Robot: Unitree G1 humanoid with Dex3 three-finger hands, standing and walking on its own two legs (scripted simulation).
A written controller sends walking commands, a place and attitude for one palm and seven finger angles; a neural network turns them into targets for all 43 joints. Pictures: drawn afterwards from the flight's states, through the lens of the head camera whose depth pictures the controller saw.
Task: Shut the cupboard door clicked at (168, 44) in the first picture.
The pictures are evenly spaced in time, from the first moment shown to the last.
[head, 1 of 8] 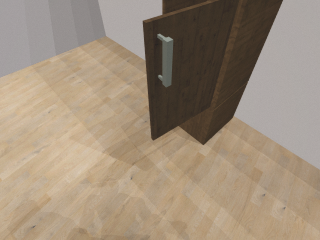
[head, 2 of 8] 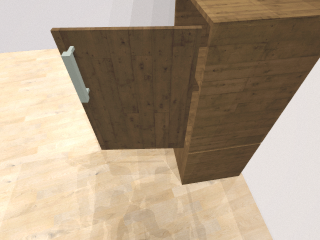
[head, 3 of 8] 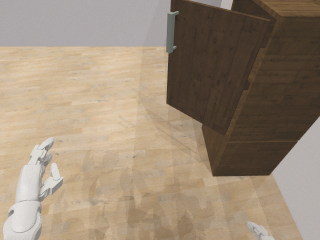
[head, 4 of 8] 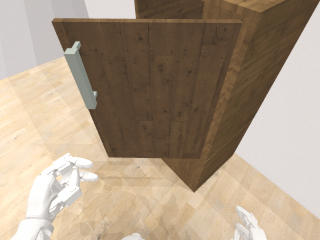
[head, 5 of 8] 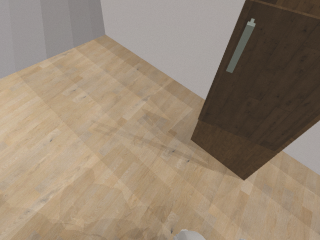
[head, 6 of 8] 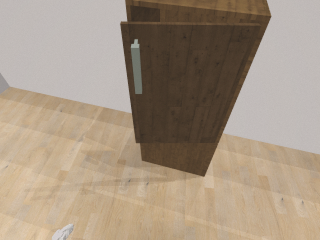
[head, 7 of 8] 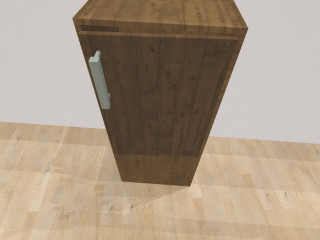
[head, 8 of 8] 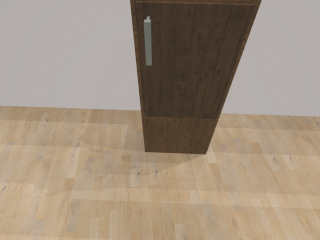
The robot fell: no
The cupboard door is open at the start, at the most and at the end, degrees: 82 82 0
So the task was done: yes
